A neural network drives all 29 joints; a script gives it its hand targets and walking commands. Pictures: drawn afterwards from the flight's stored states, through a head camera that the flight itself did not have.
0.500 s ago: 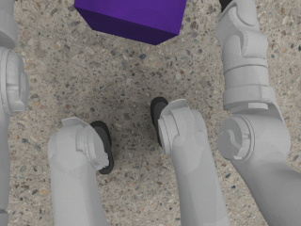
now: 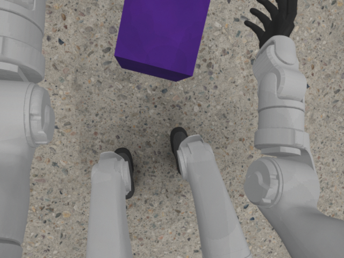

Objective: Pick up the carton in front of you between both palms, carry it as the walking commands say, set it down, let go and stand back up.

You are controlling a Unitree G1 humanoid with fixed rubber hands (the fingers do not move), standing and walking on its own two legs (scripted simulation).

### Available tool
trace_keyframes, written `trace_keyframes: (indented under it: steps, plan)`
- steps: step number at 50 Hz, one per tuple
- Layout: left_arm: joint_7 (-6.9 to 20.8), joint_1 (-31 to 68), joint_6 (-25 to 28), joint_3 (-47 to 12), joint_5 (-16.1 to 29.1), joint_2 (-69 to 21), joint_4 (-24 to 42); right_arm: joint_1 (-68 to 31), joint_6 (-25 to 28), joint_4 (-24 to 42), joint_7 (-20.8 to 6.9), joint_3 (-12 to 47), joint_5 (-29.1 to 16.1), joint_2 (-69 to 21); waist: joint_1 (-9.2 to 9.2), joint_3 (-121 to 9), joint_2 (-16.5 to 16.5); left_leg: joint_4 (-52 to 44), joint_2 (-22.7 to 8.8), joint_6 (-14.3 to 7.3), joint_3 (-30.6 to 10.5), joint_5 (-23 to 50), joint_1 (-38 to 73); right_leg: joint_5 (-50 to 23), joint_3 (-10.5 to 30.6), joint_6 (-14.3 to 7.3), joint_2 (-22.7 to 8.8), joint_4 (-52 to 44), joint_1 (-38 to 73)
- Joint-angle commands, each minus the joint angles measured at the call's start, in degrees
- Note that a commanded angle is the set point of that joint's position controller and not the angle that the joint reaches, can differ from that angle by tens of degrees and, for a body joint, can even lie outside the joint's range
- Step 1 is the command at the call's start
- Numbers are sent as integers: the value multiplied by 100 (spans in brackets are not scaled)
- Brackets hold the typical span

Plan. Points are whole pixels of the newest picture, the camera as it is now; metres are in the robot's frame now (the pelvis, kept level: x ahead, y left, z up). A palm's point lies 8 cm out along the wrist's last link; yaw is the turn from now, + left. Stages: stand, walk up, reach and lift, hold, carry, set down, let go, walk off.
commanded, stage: set down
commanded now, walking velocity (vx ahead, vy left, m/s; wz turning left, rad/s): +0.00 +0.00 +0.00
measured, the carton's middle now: (158, 39) +0.57 -0.07 -0.43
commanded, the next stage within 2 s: let go in 0.20 s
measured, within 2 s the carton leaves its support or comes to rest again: neither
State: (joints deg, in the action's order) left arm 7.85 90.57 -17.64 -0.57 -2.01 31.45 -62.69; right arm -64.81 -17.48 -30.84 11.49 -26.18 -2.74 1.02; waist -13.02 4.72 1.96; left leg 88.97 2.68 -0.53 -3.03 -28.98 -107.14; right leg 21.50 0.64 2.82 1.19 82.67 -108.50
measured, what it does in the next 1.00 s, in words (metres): rises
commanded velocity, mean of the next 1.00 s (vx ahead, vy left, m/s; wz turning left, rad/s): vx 0.00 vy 0.00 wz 0.00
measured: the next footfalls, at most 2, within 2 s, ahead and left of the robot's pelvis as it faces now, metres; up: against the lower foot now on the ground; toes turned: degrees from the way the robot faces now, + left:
none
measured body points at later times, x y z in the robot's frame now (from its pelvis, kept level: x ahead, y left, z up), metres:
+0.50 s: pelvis +0.03 +0.00 +0.12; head +0.32 +0.01 +0.46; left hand +0.56 +0.15 +0.00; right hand +0.45 -0.23 +0.01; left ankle +0.06 +0.11 -0.52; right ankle +0.12 -0.13 -0.52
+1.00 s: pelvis +0.10 -0.03 +0.20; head +0.22 -0.01 +0.63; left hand +0.39 +0.18 +0.10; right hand +0.30 -0.26 +0.12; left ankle +0.06 +0.11 -0.52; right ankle +0.12 -0.13 -0.52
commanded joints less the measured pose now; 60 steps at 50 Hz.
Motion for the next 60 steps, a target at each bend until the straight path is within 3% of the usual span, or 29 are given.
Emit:
trace_keyframes:
  steps: [1, 10, 14, 18, 22, 24, 27, 32, 38, 46, 51, 60]
  plan:
    - [7, 1797, 101, 248, -137, 429, 630, -882, 103, 692, -67, -49, 88, 525, -350, -6552, 1412, -1151, 249, 69, 258, 2142, 4072, -2492, -802, 186, 318, -755, 3535]
    - [85, 1426, 121, 628, -471, 158, 467, -590, 103, 652, -204, -226, 409, 363, -380, -6182, 1280, -2229, 242, 100, 209, 2289, 4828, -2502, -849, 212, 288, -1773, 4041]
    - [40, 881, 218, 978, -749, -29, 550, -174, 207, 710, -347, -174, 601, 230, -233, -6347, 1130, -2670, 256, 102, 199, 2738, 5222, -2798, -829, 219, 284, -2131, 4552]
    - [-206, -128, 357, 1301, -954, -464, 1085, 744, 417, 881, -598, -3, 794, 282, -128, -6964, 1062, -3005, 265, 149, 123, 3853, 6083, -3359, -824, 181, 296, -2463, 4971]
    - [-693, -1440, 554, 1513, -1009, -1124, 1832, 1744, 671, 983, -979, 278, 928, 539, 36, -7049, 968, -3329, 235, 214, -18, 4597, 6827, -3460, -719, 83, 274, -2804, 5187]
    - [-962, -2006, 637, 1558, -996, -1440, 2219, 2152, 762, 993, -1196, 456, 946, 677, 104, -6756, 878, -3569, 222, 242, -40, 4422, 6924, -3221, -657, 21, 253, -2981, 5366]
    - [-1255, -2844, 731, 1530, -914, -1764, 2737, 2812, 852, 934, -1465, 824, 864, 822, 166, -6117, 694, -4008, 264, 286, 59, 3443, 6685, -2817, -575, -77, 212, -3211, 6017]
    - [-1450, -4194, 917, 1435, -733, -1957, 3260, 3944, 1029, 717, -1717, 1396, 657, 1069, 215, -4795, 442, -4727, 285, 311, 223, 1711, 6244, -2155, -360, -188, 108, -3669, 7237]
    - [-1365, -5685, 1292, 1231, -410, -1853, 3301, 5224, 1324, 934, -1791, 1964, 310, 1300, 335, -3775, 39, -5169, 195, 177, 293, 1218, 6330, -2104, -51, -163, 9, -4193, 8515]
    - [-1143, -7520, 1656, 1106, -249, -1730, 3311, 6766, 1533, 1628, -1646, 2476, 53, 1352, 611, -2917, -442, -5631, 161, -20, 291, 1536, 7058, -3249, 200, -4, -56, -4660, 9945]
    - [-1046, -8376, 1756, 996, -206, -1685, 3435, 7266, 1581, 1682, -1576, 2498, -13, 1490, 822, -2310, -372, -5981, 98, 18, 239, 1936, 7945, -3374, 199, 7, -31, -4977, 10126]
    - [-760, -9530, 1725, 638, 6, -1658, 3802, 7659, 1594, 1174, -1544, 2373, 8, 1645, 1120, -1619, 17, -6441, -19, 204, 150, 3144, 9382, -3287, 84, -91, 120, -5522, 10238]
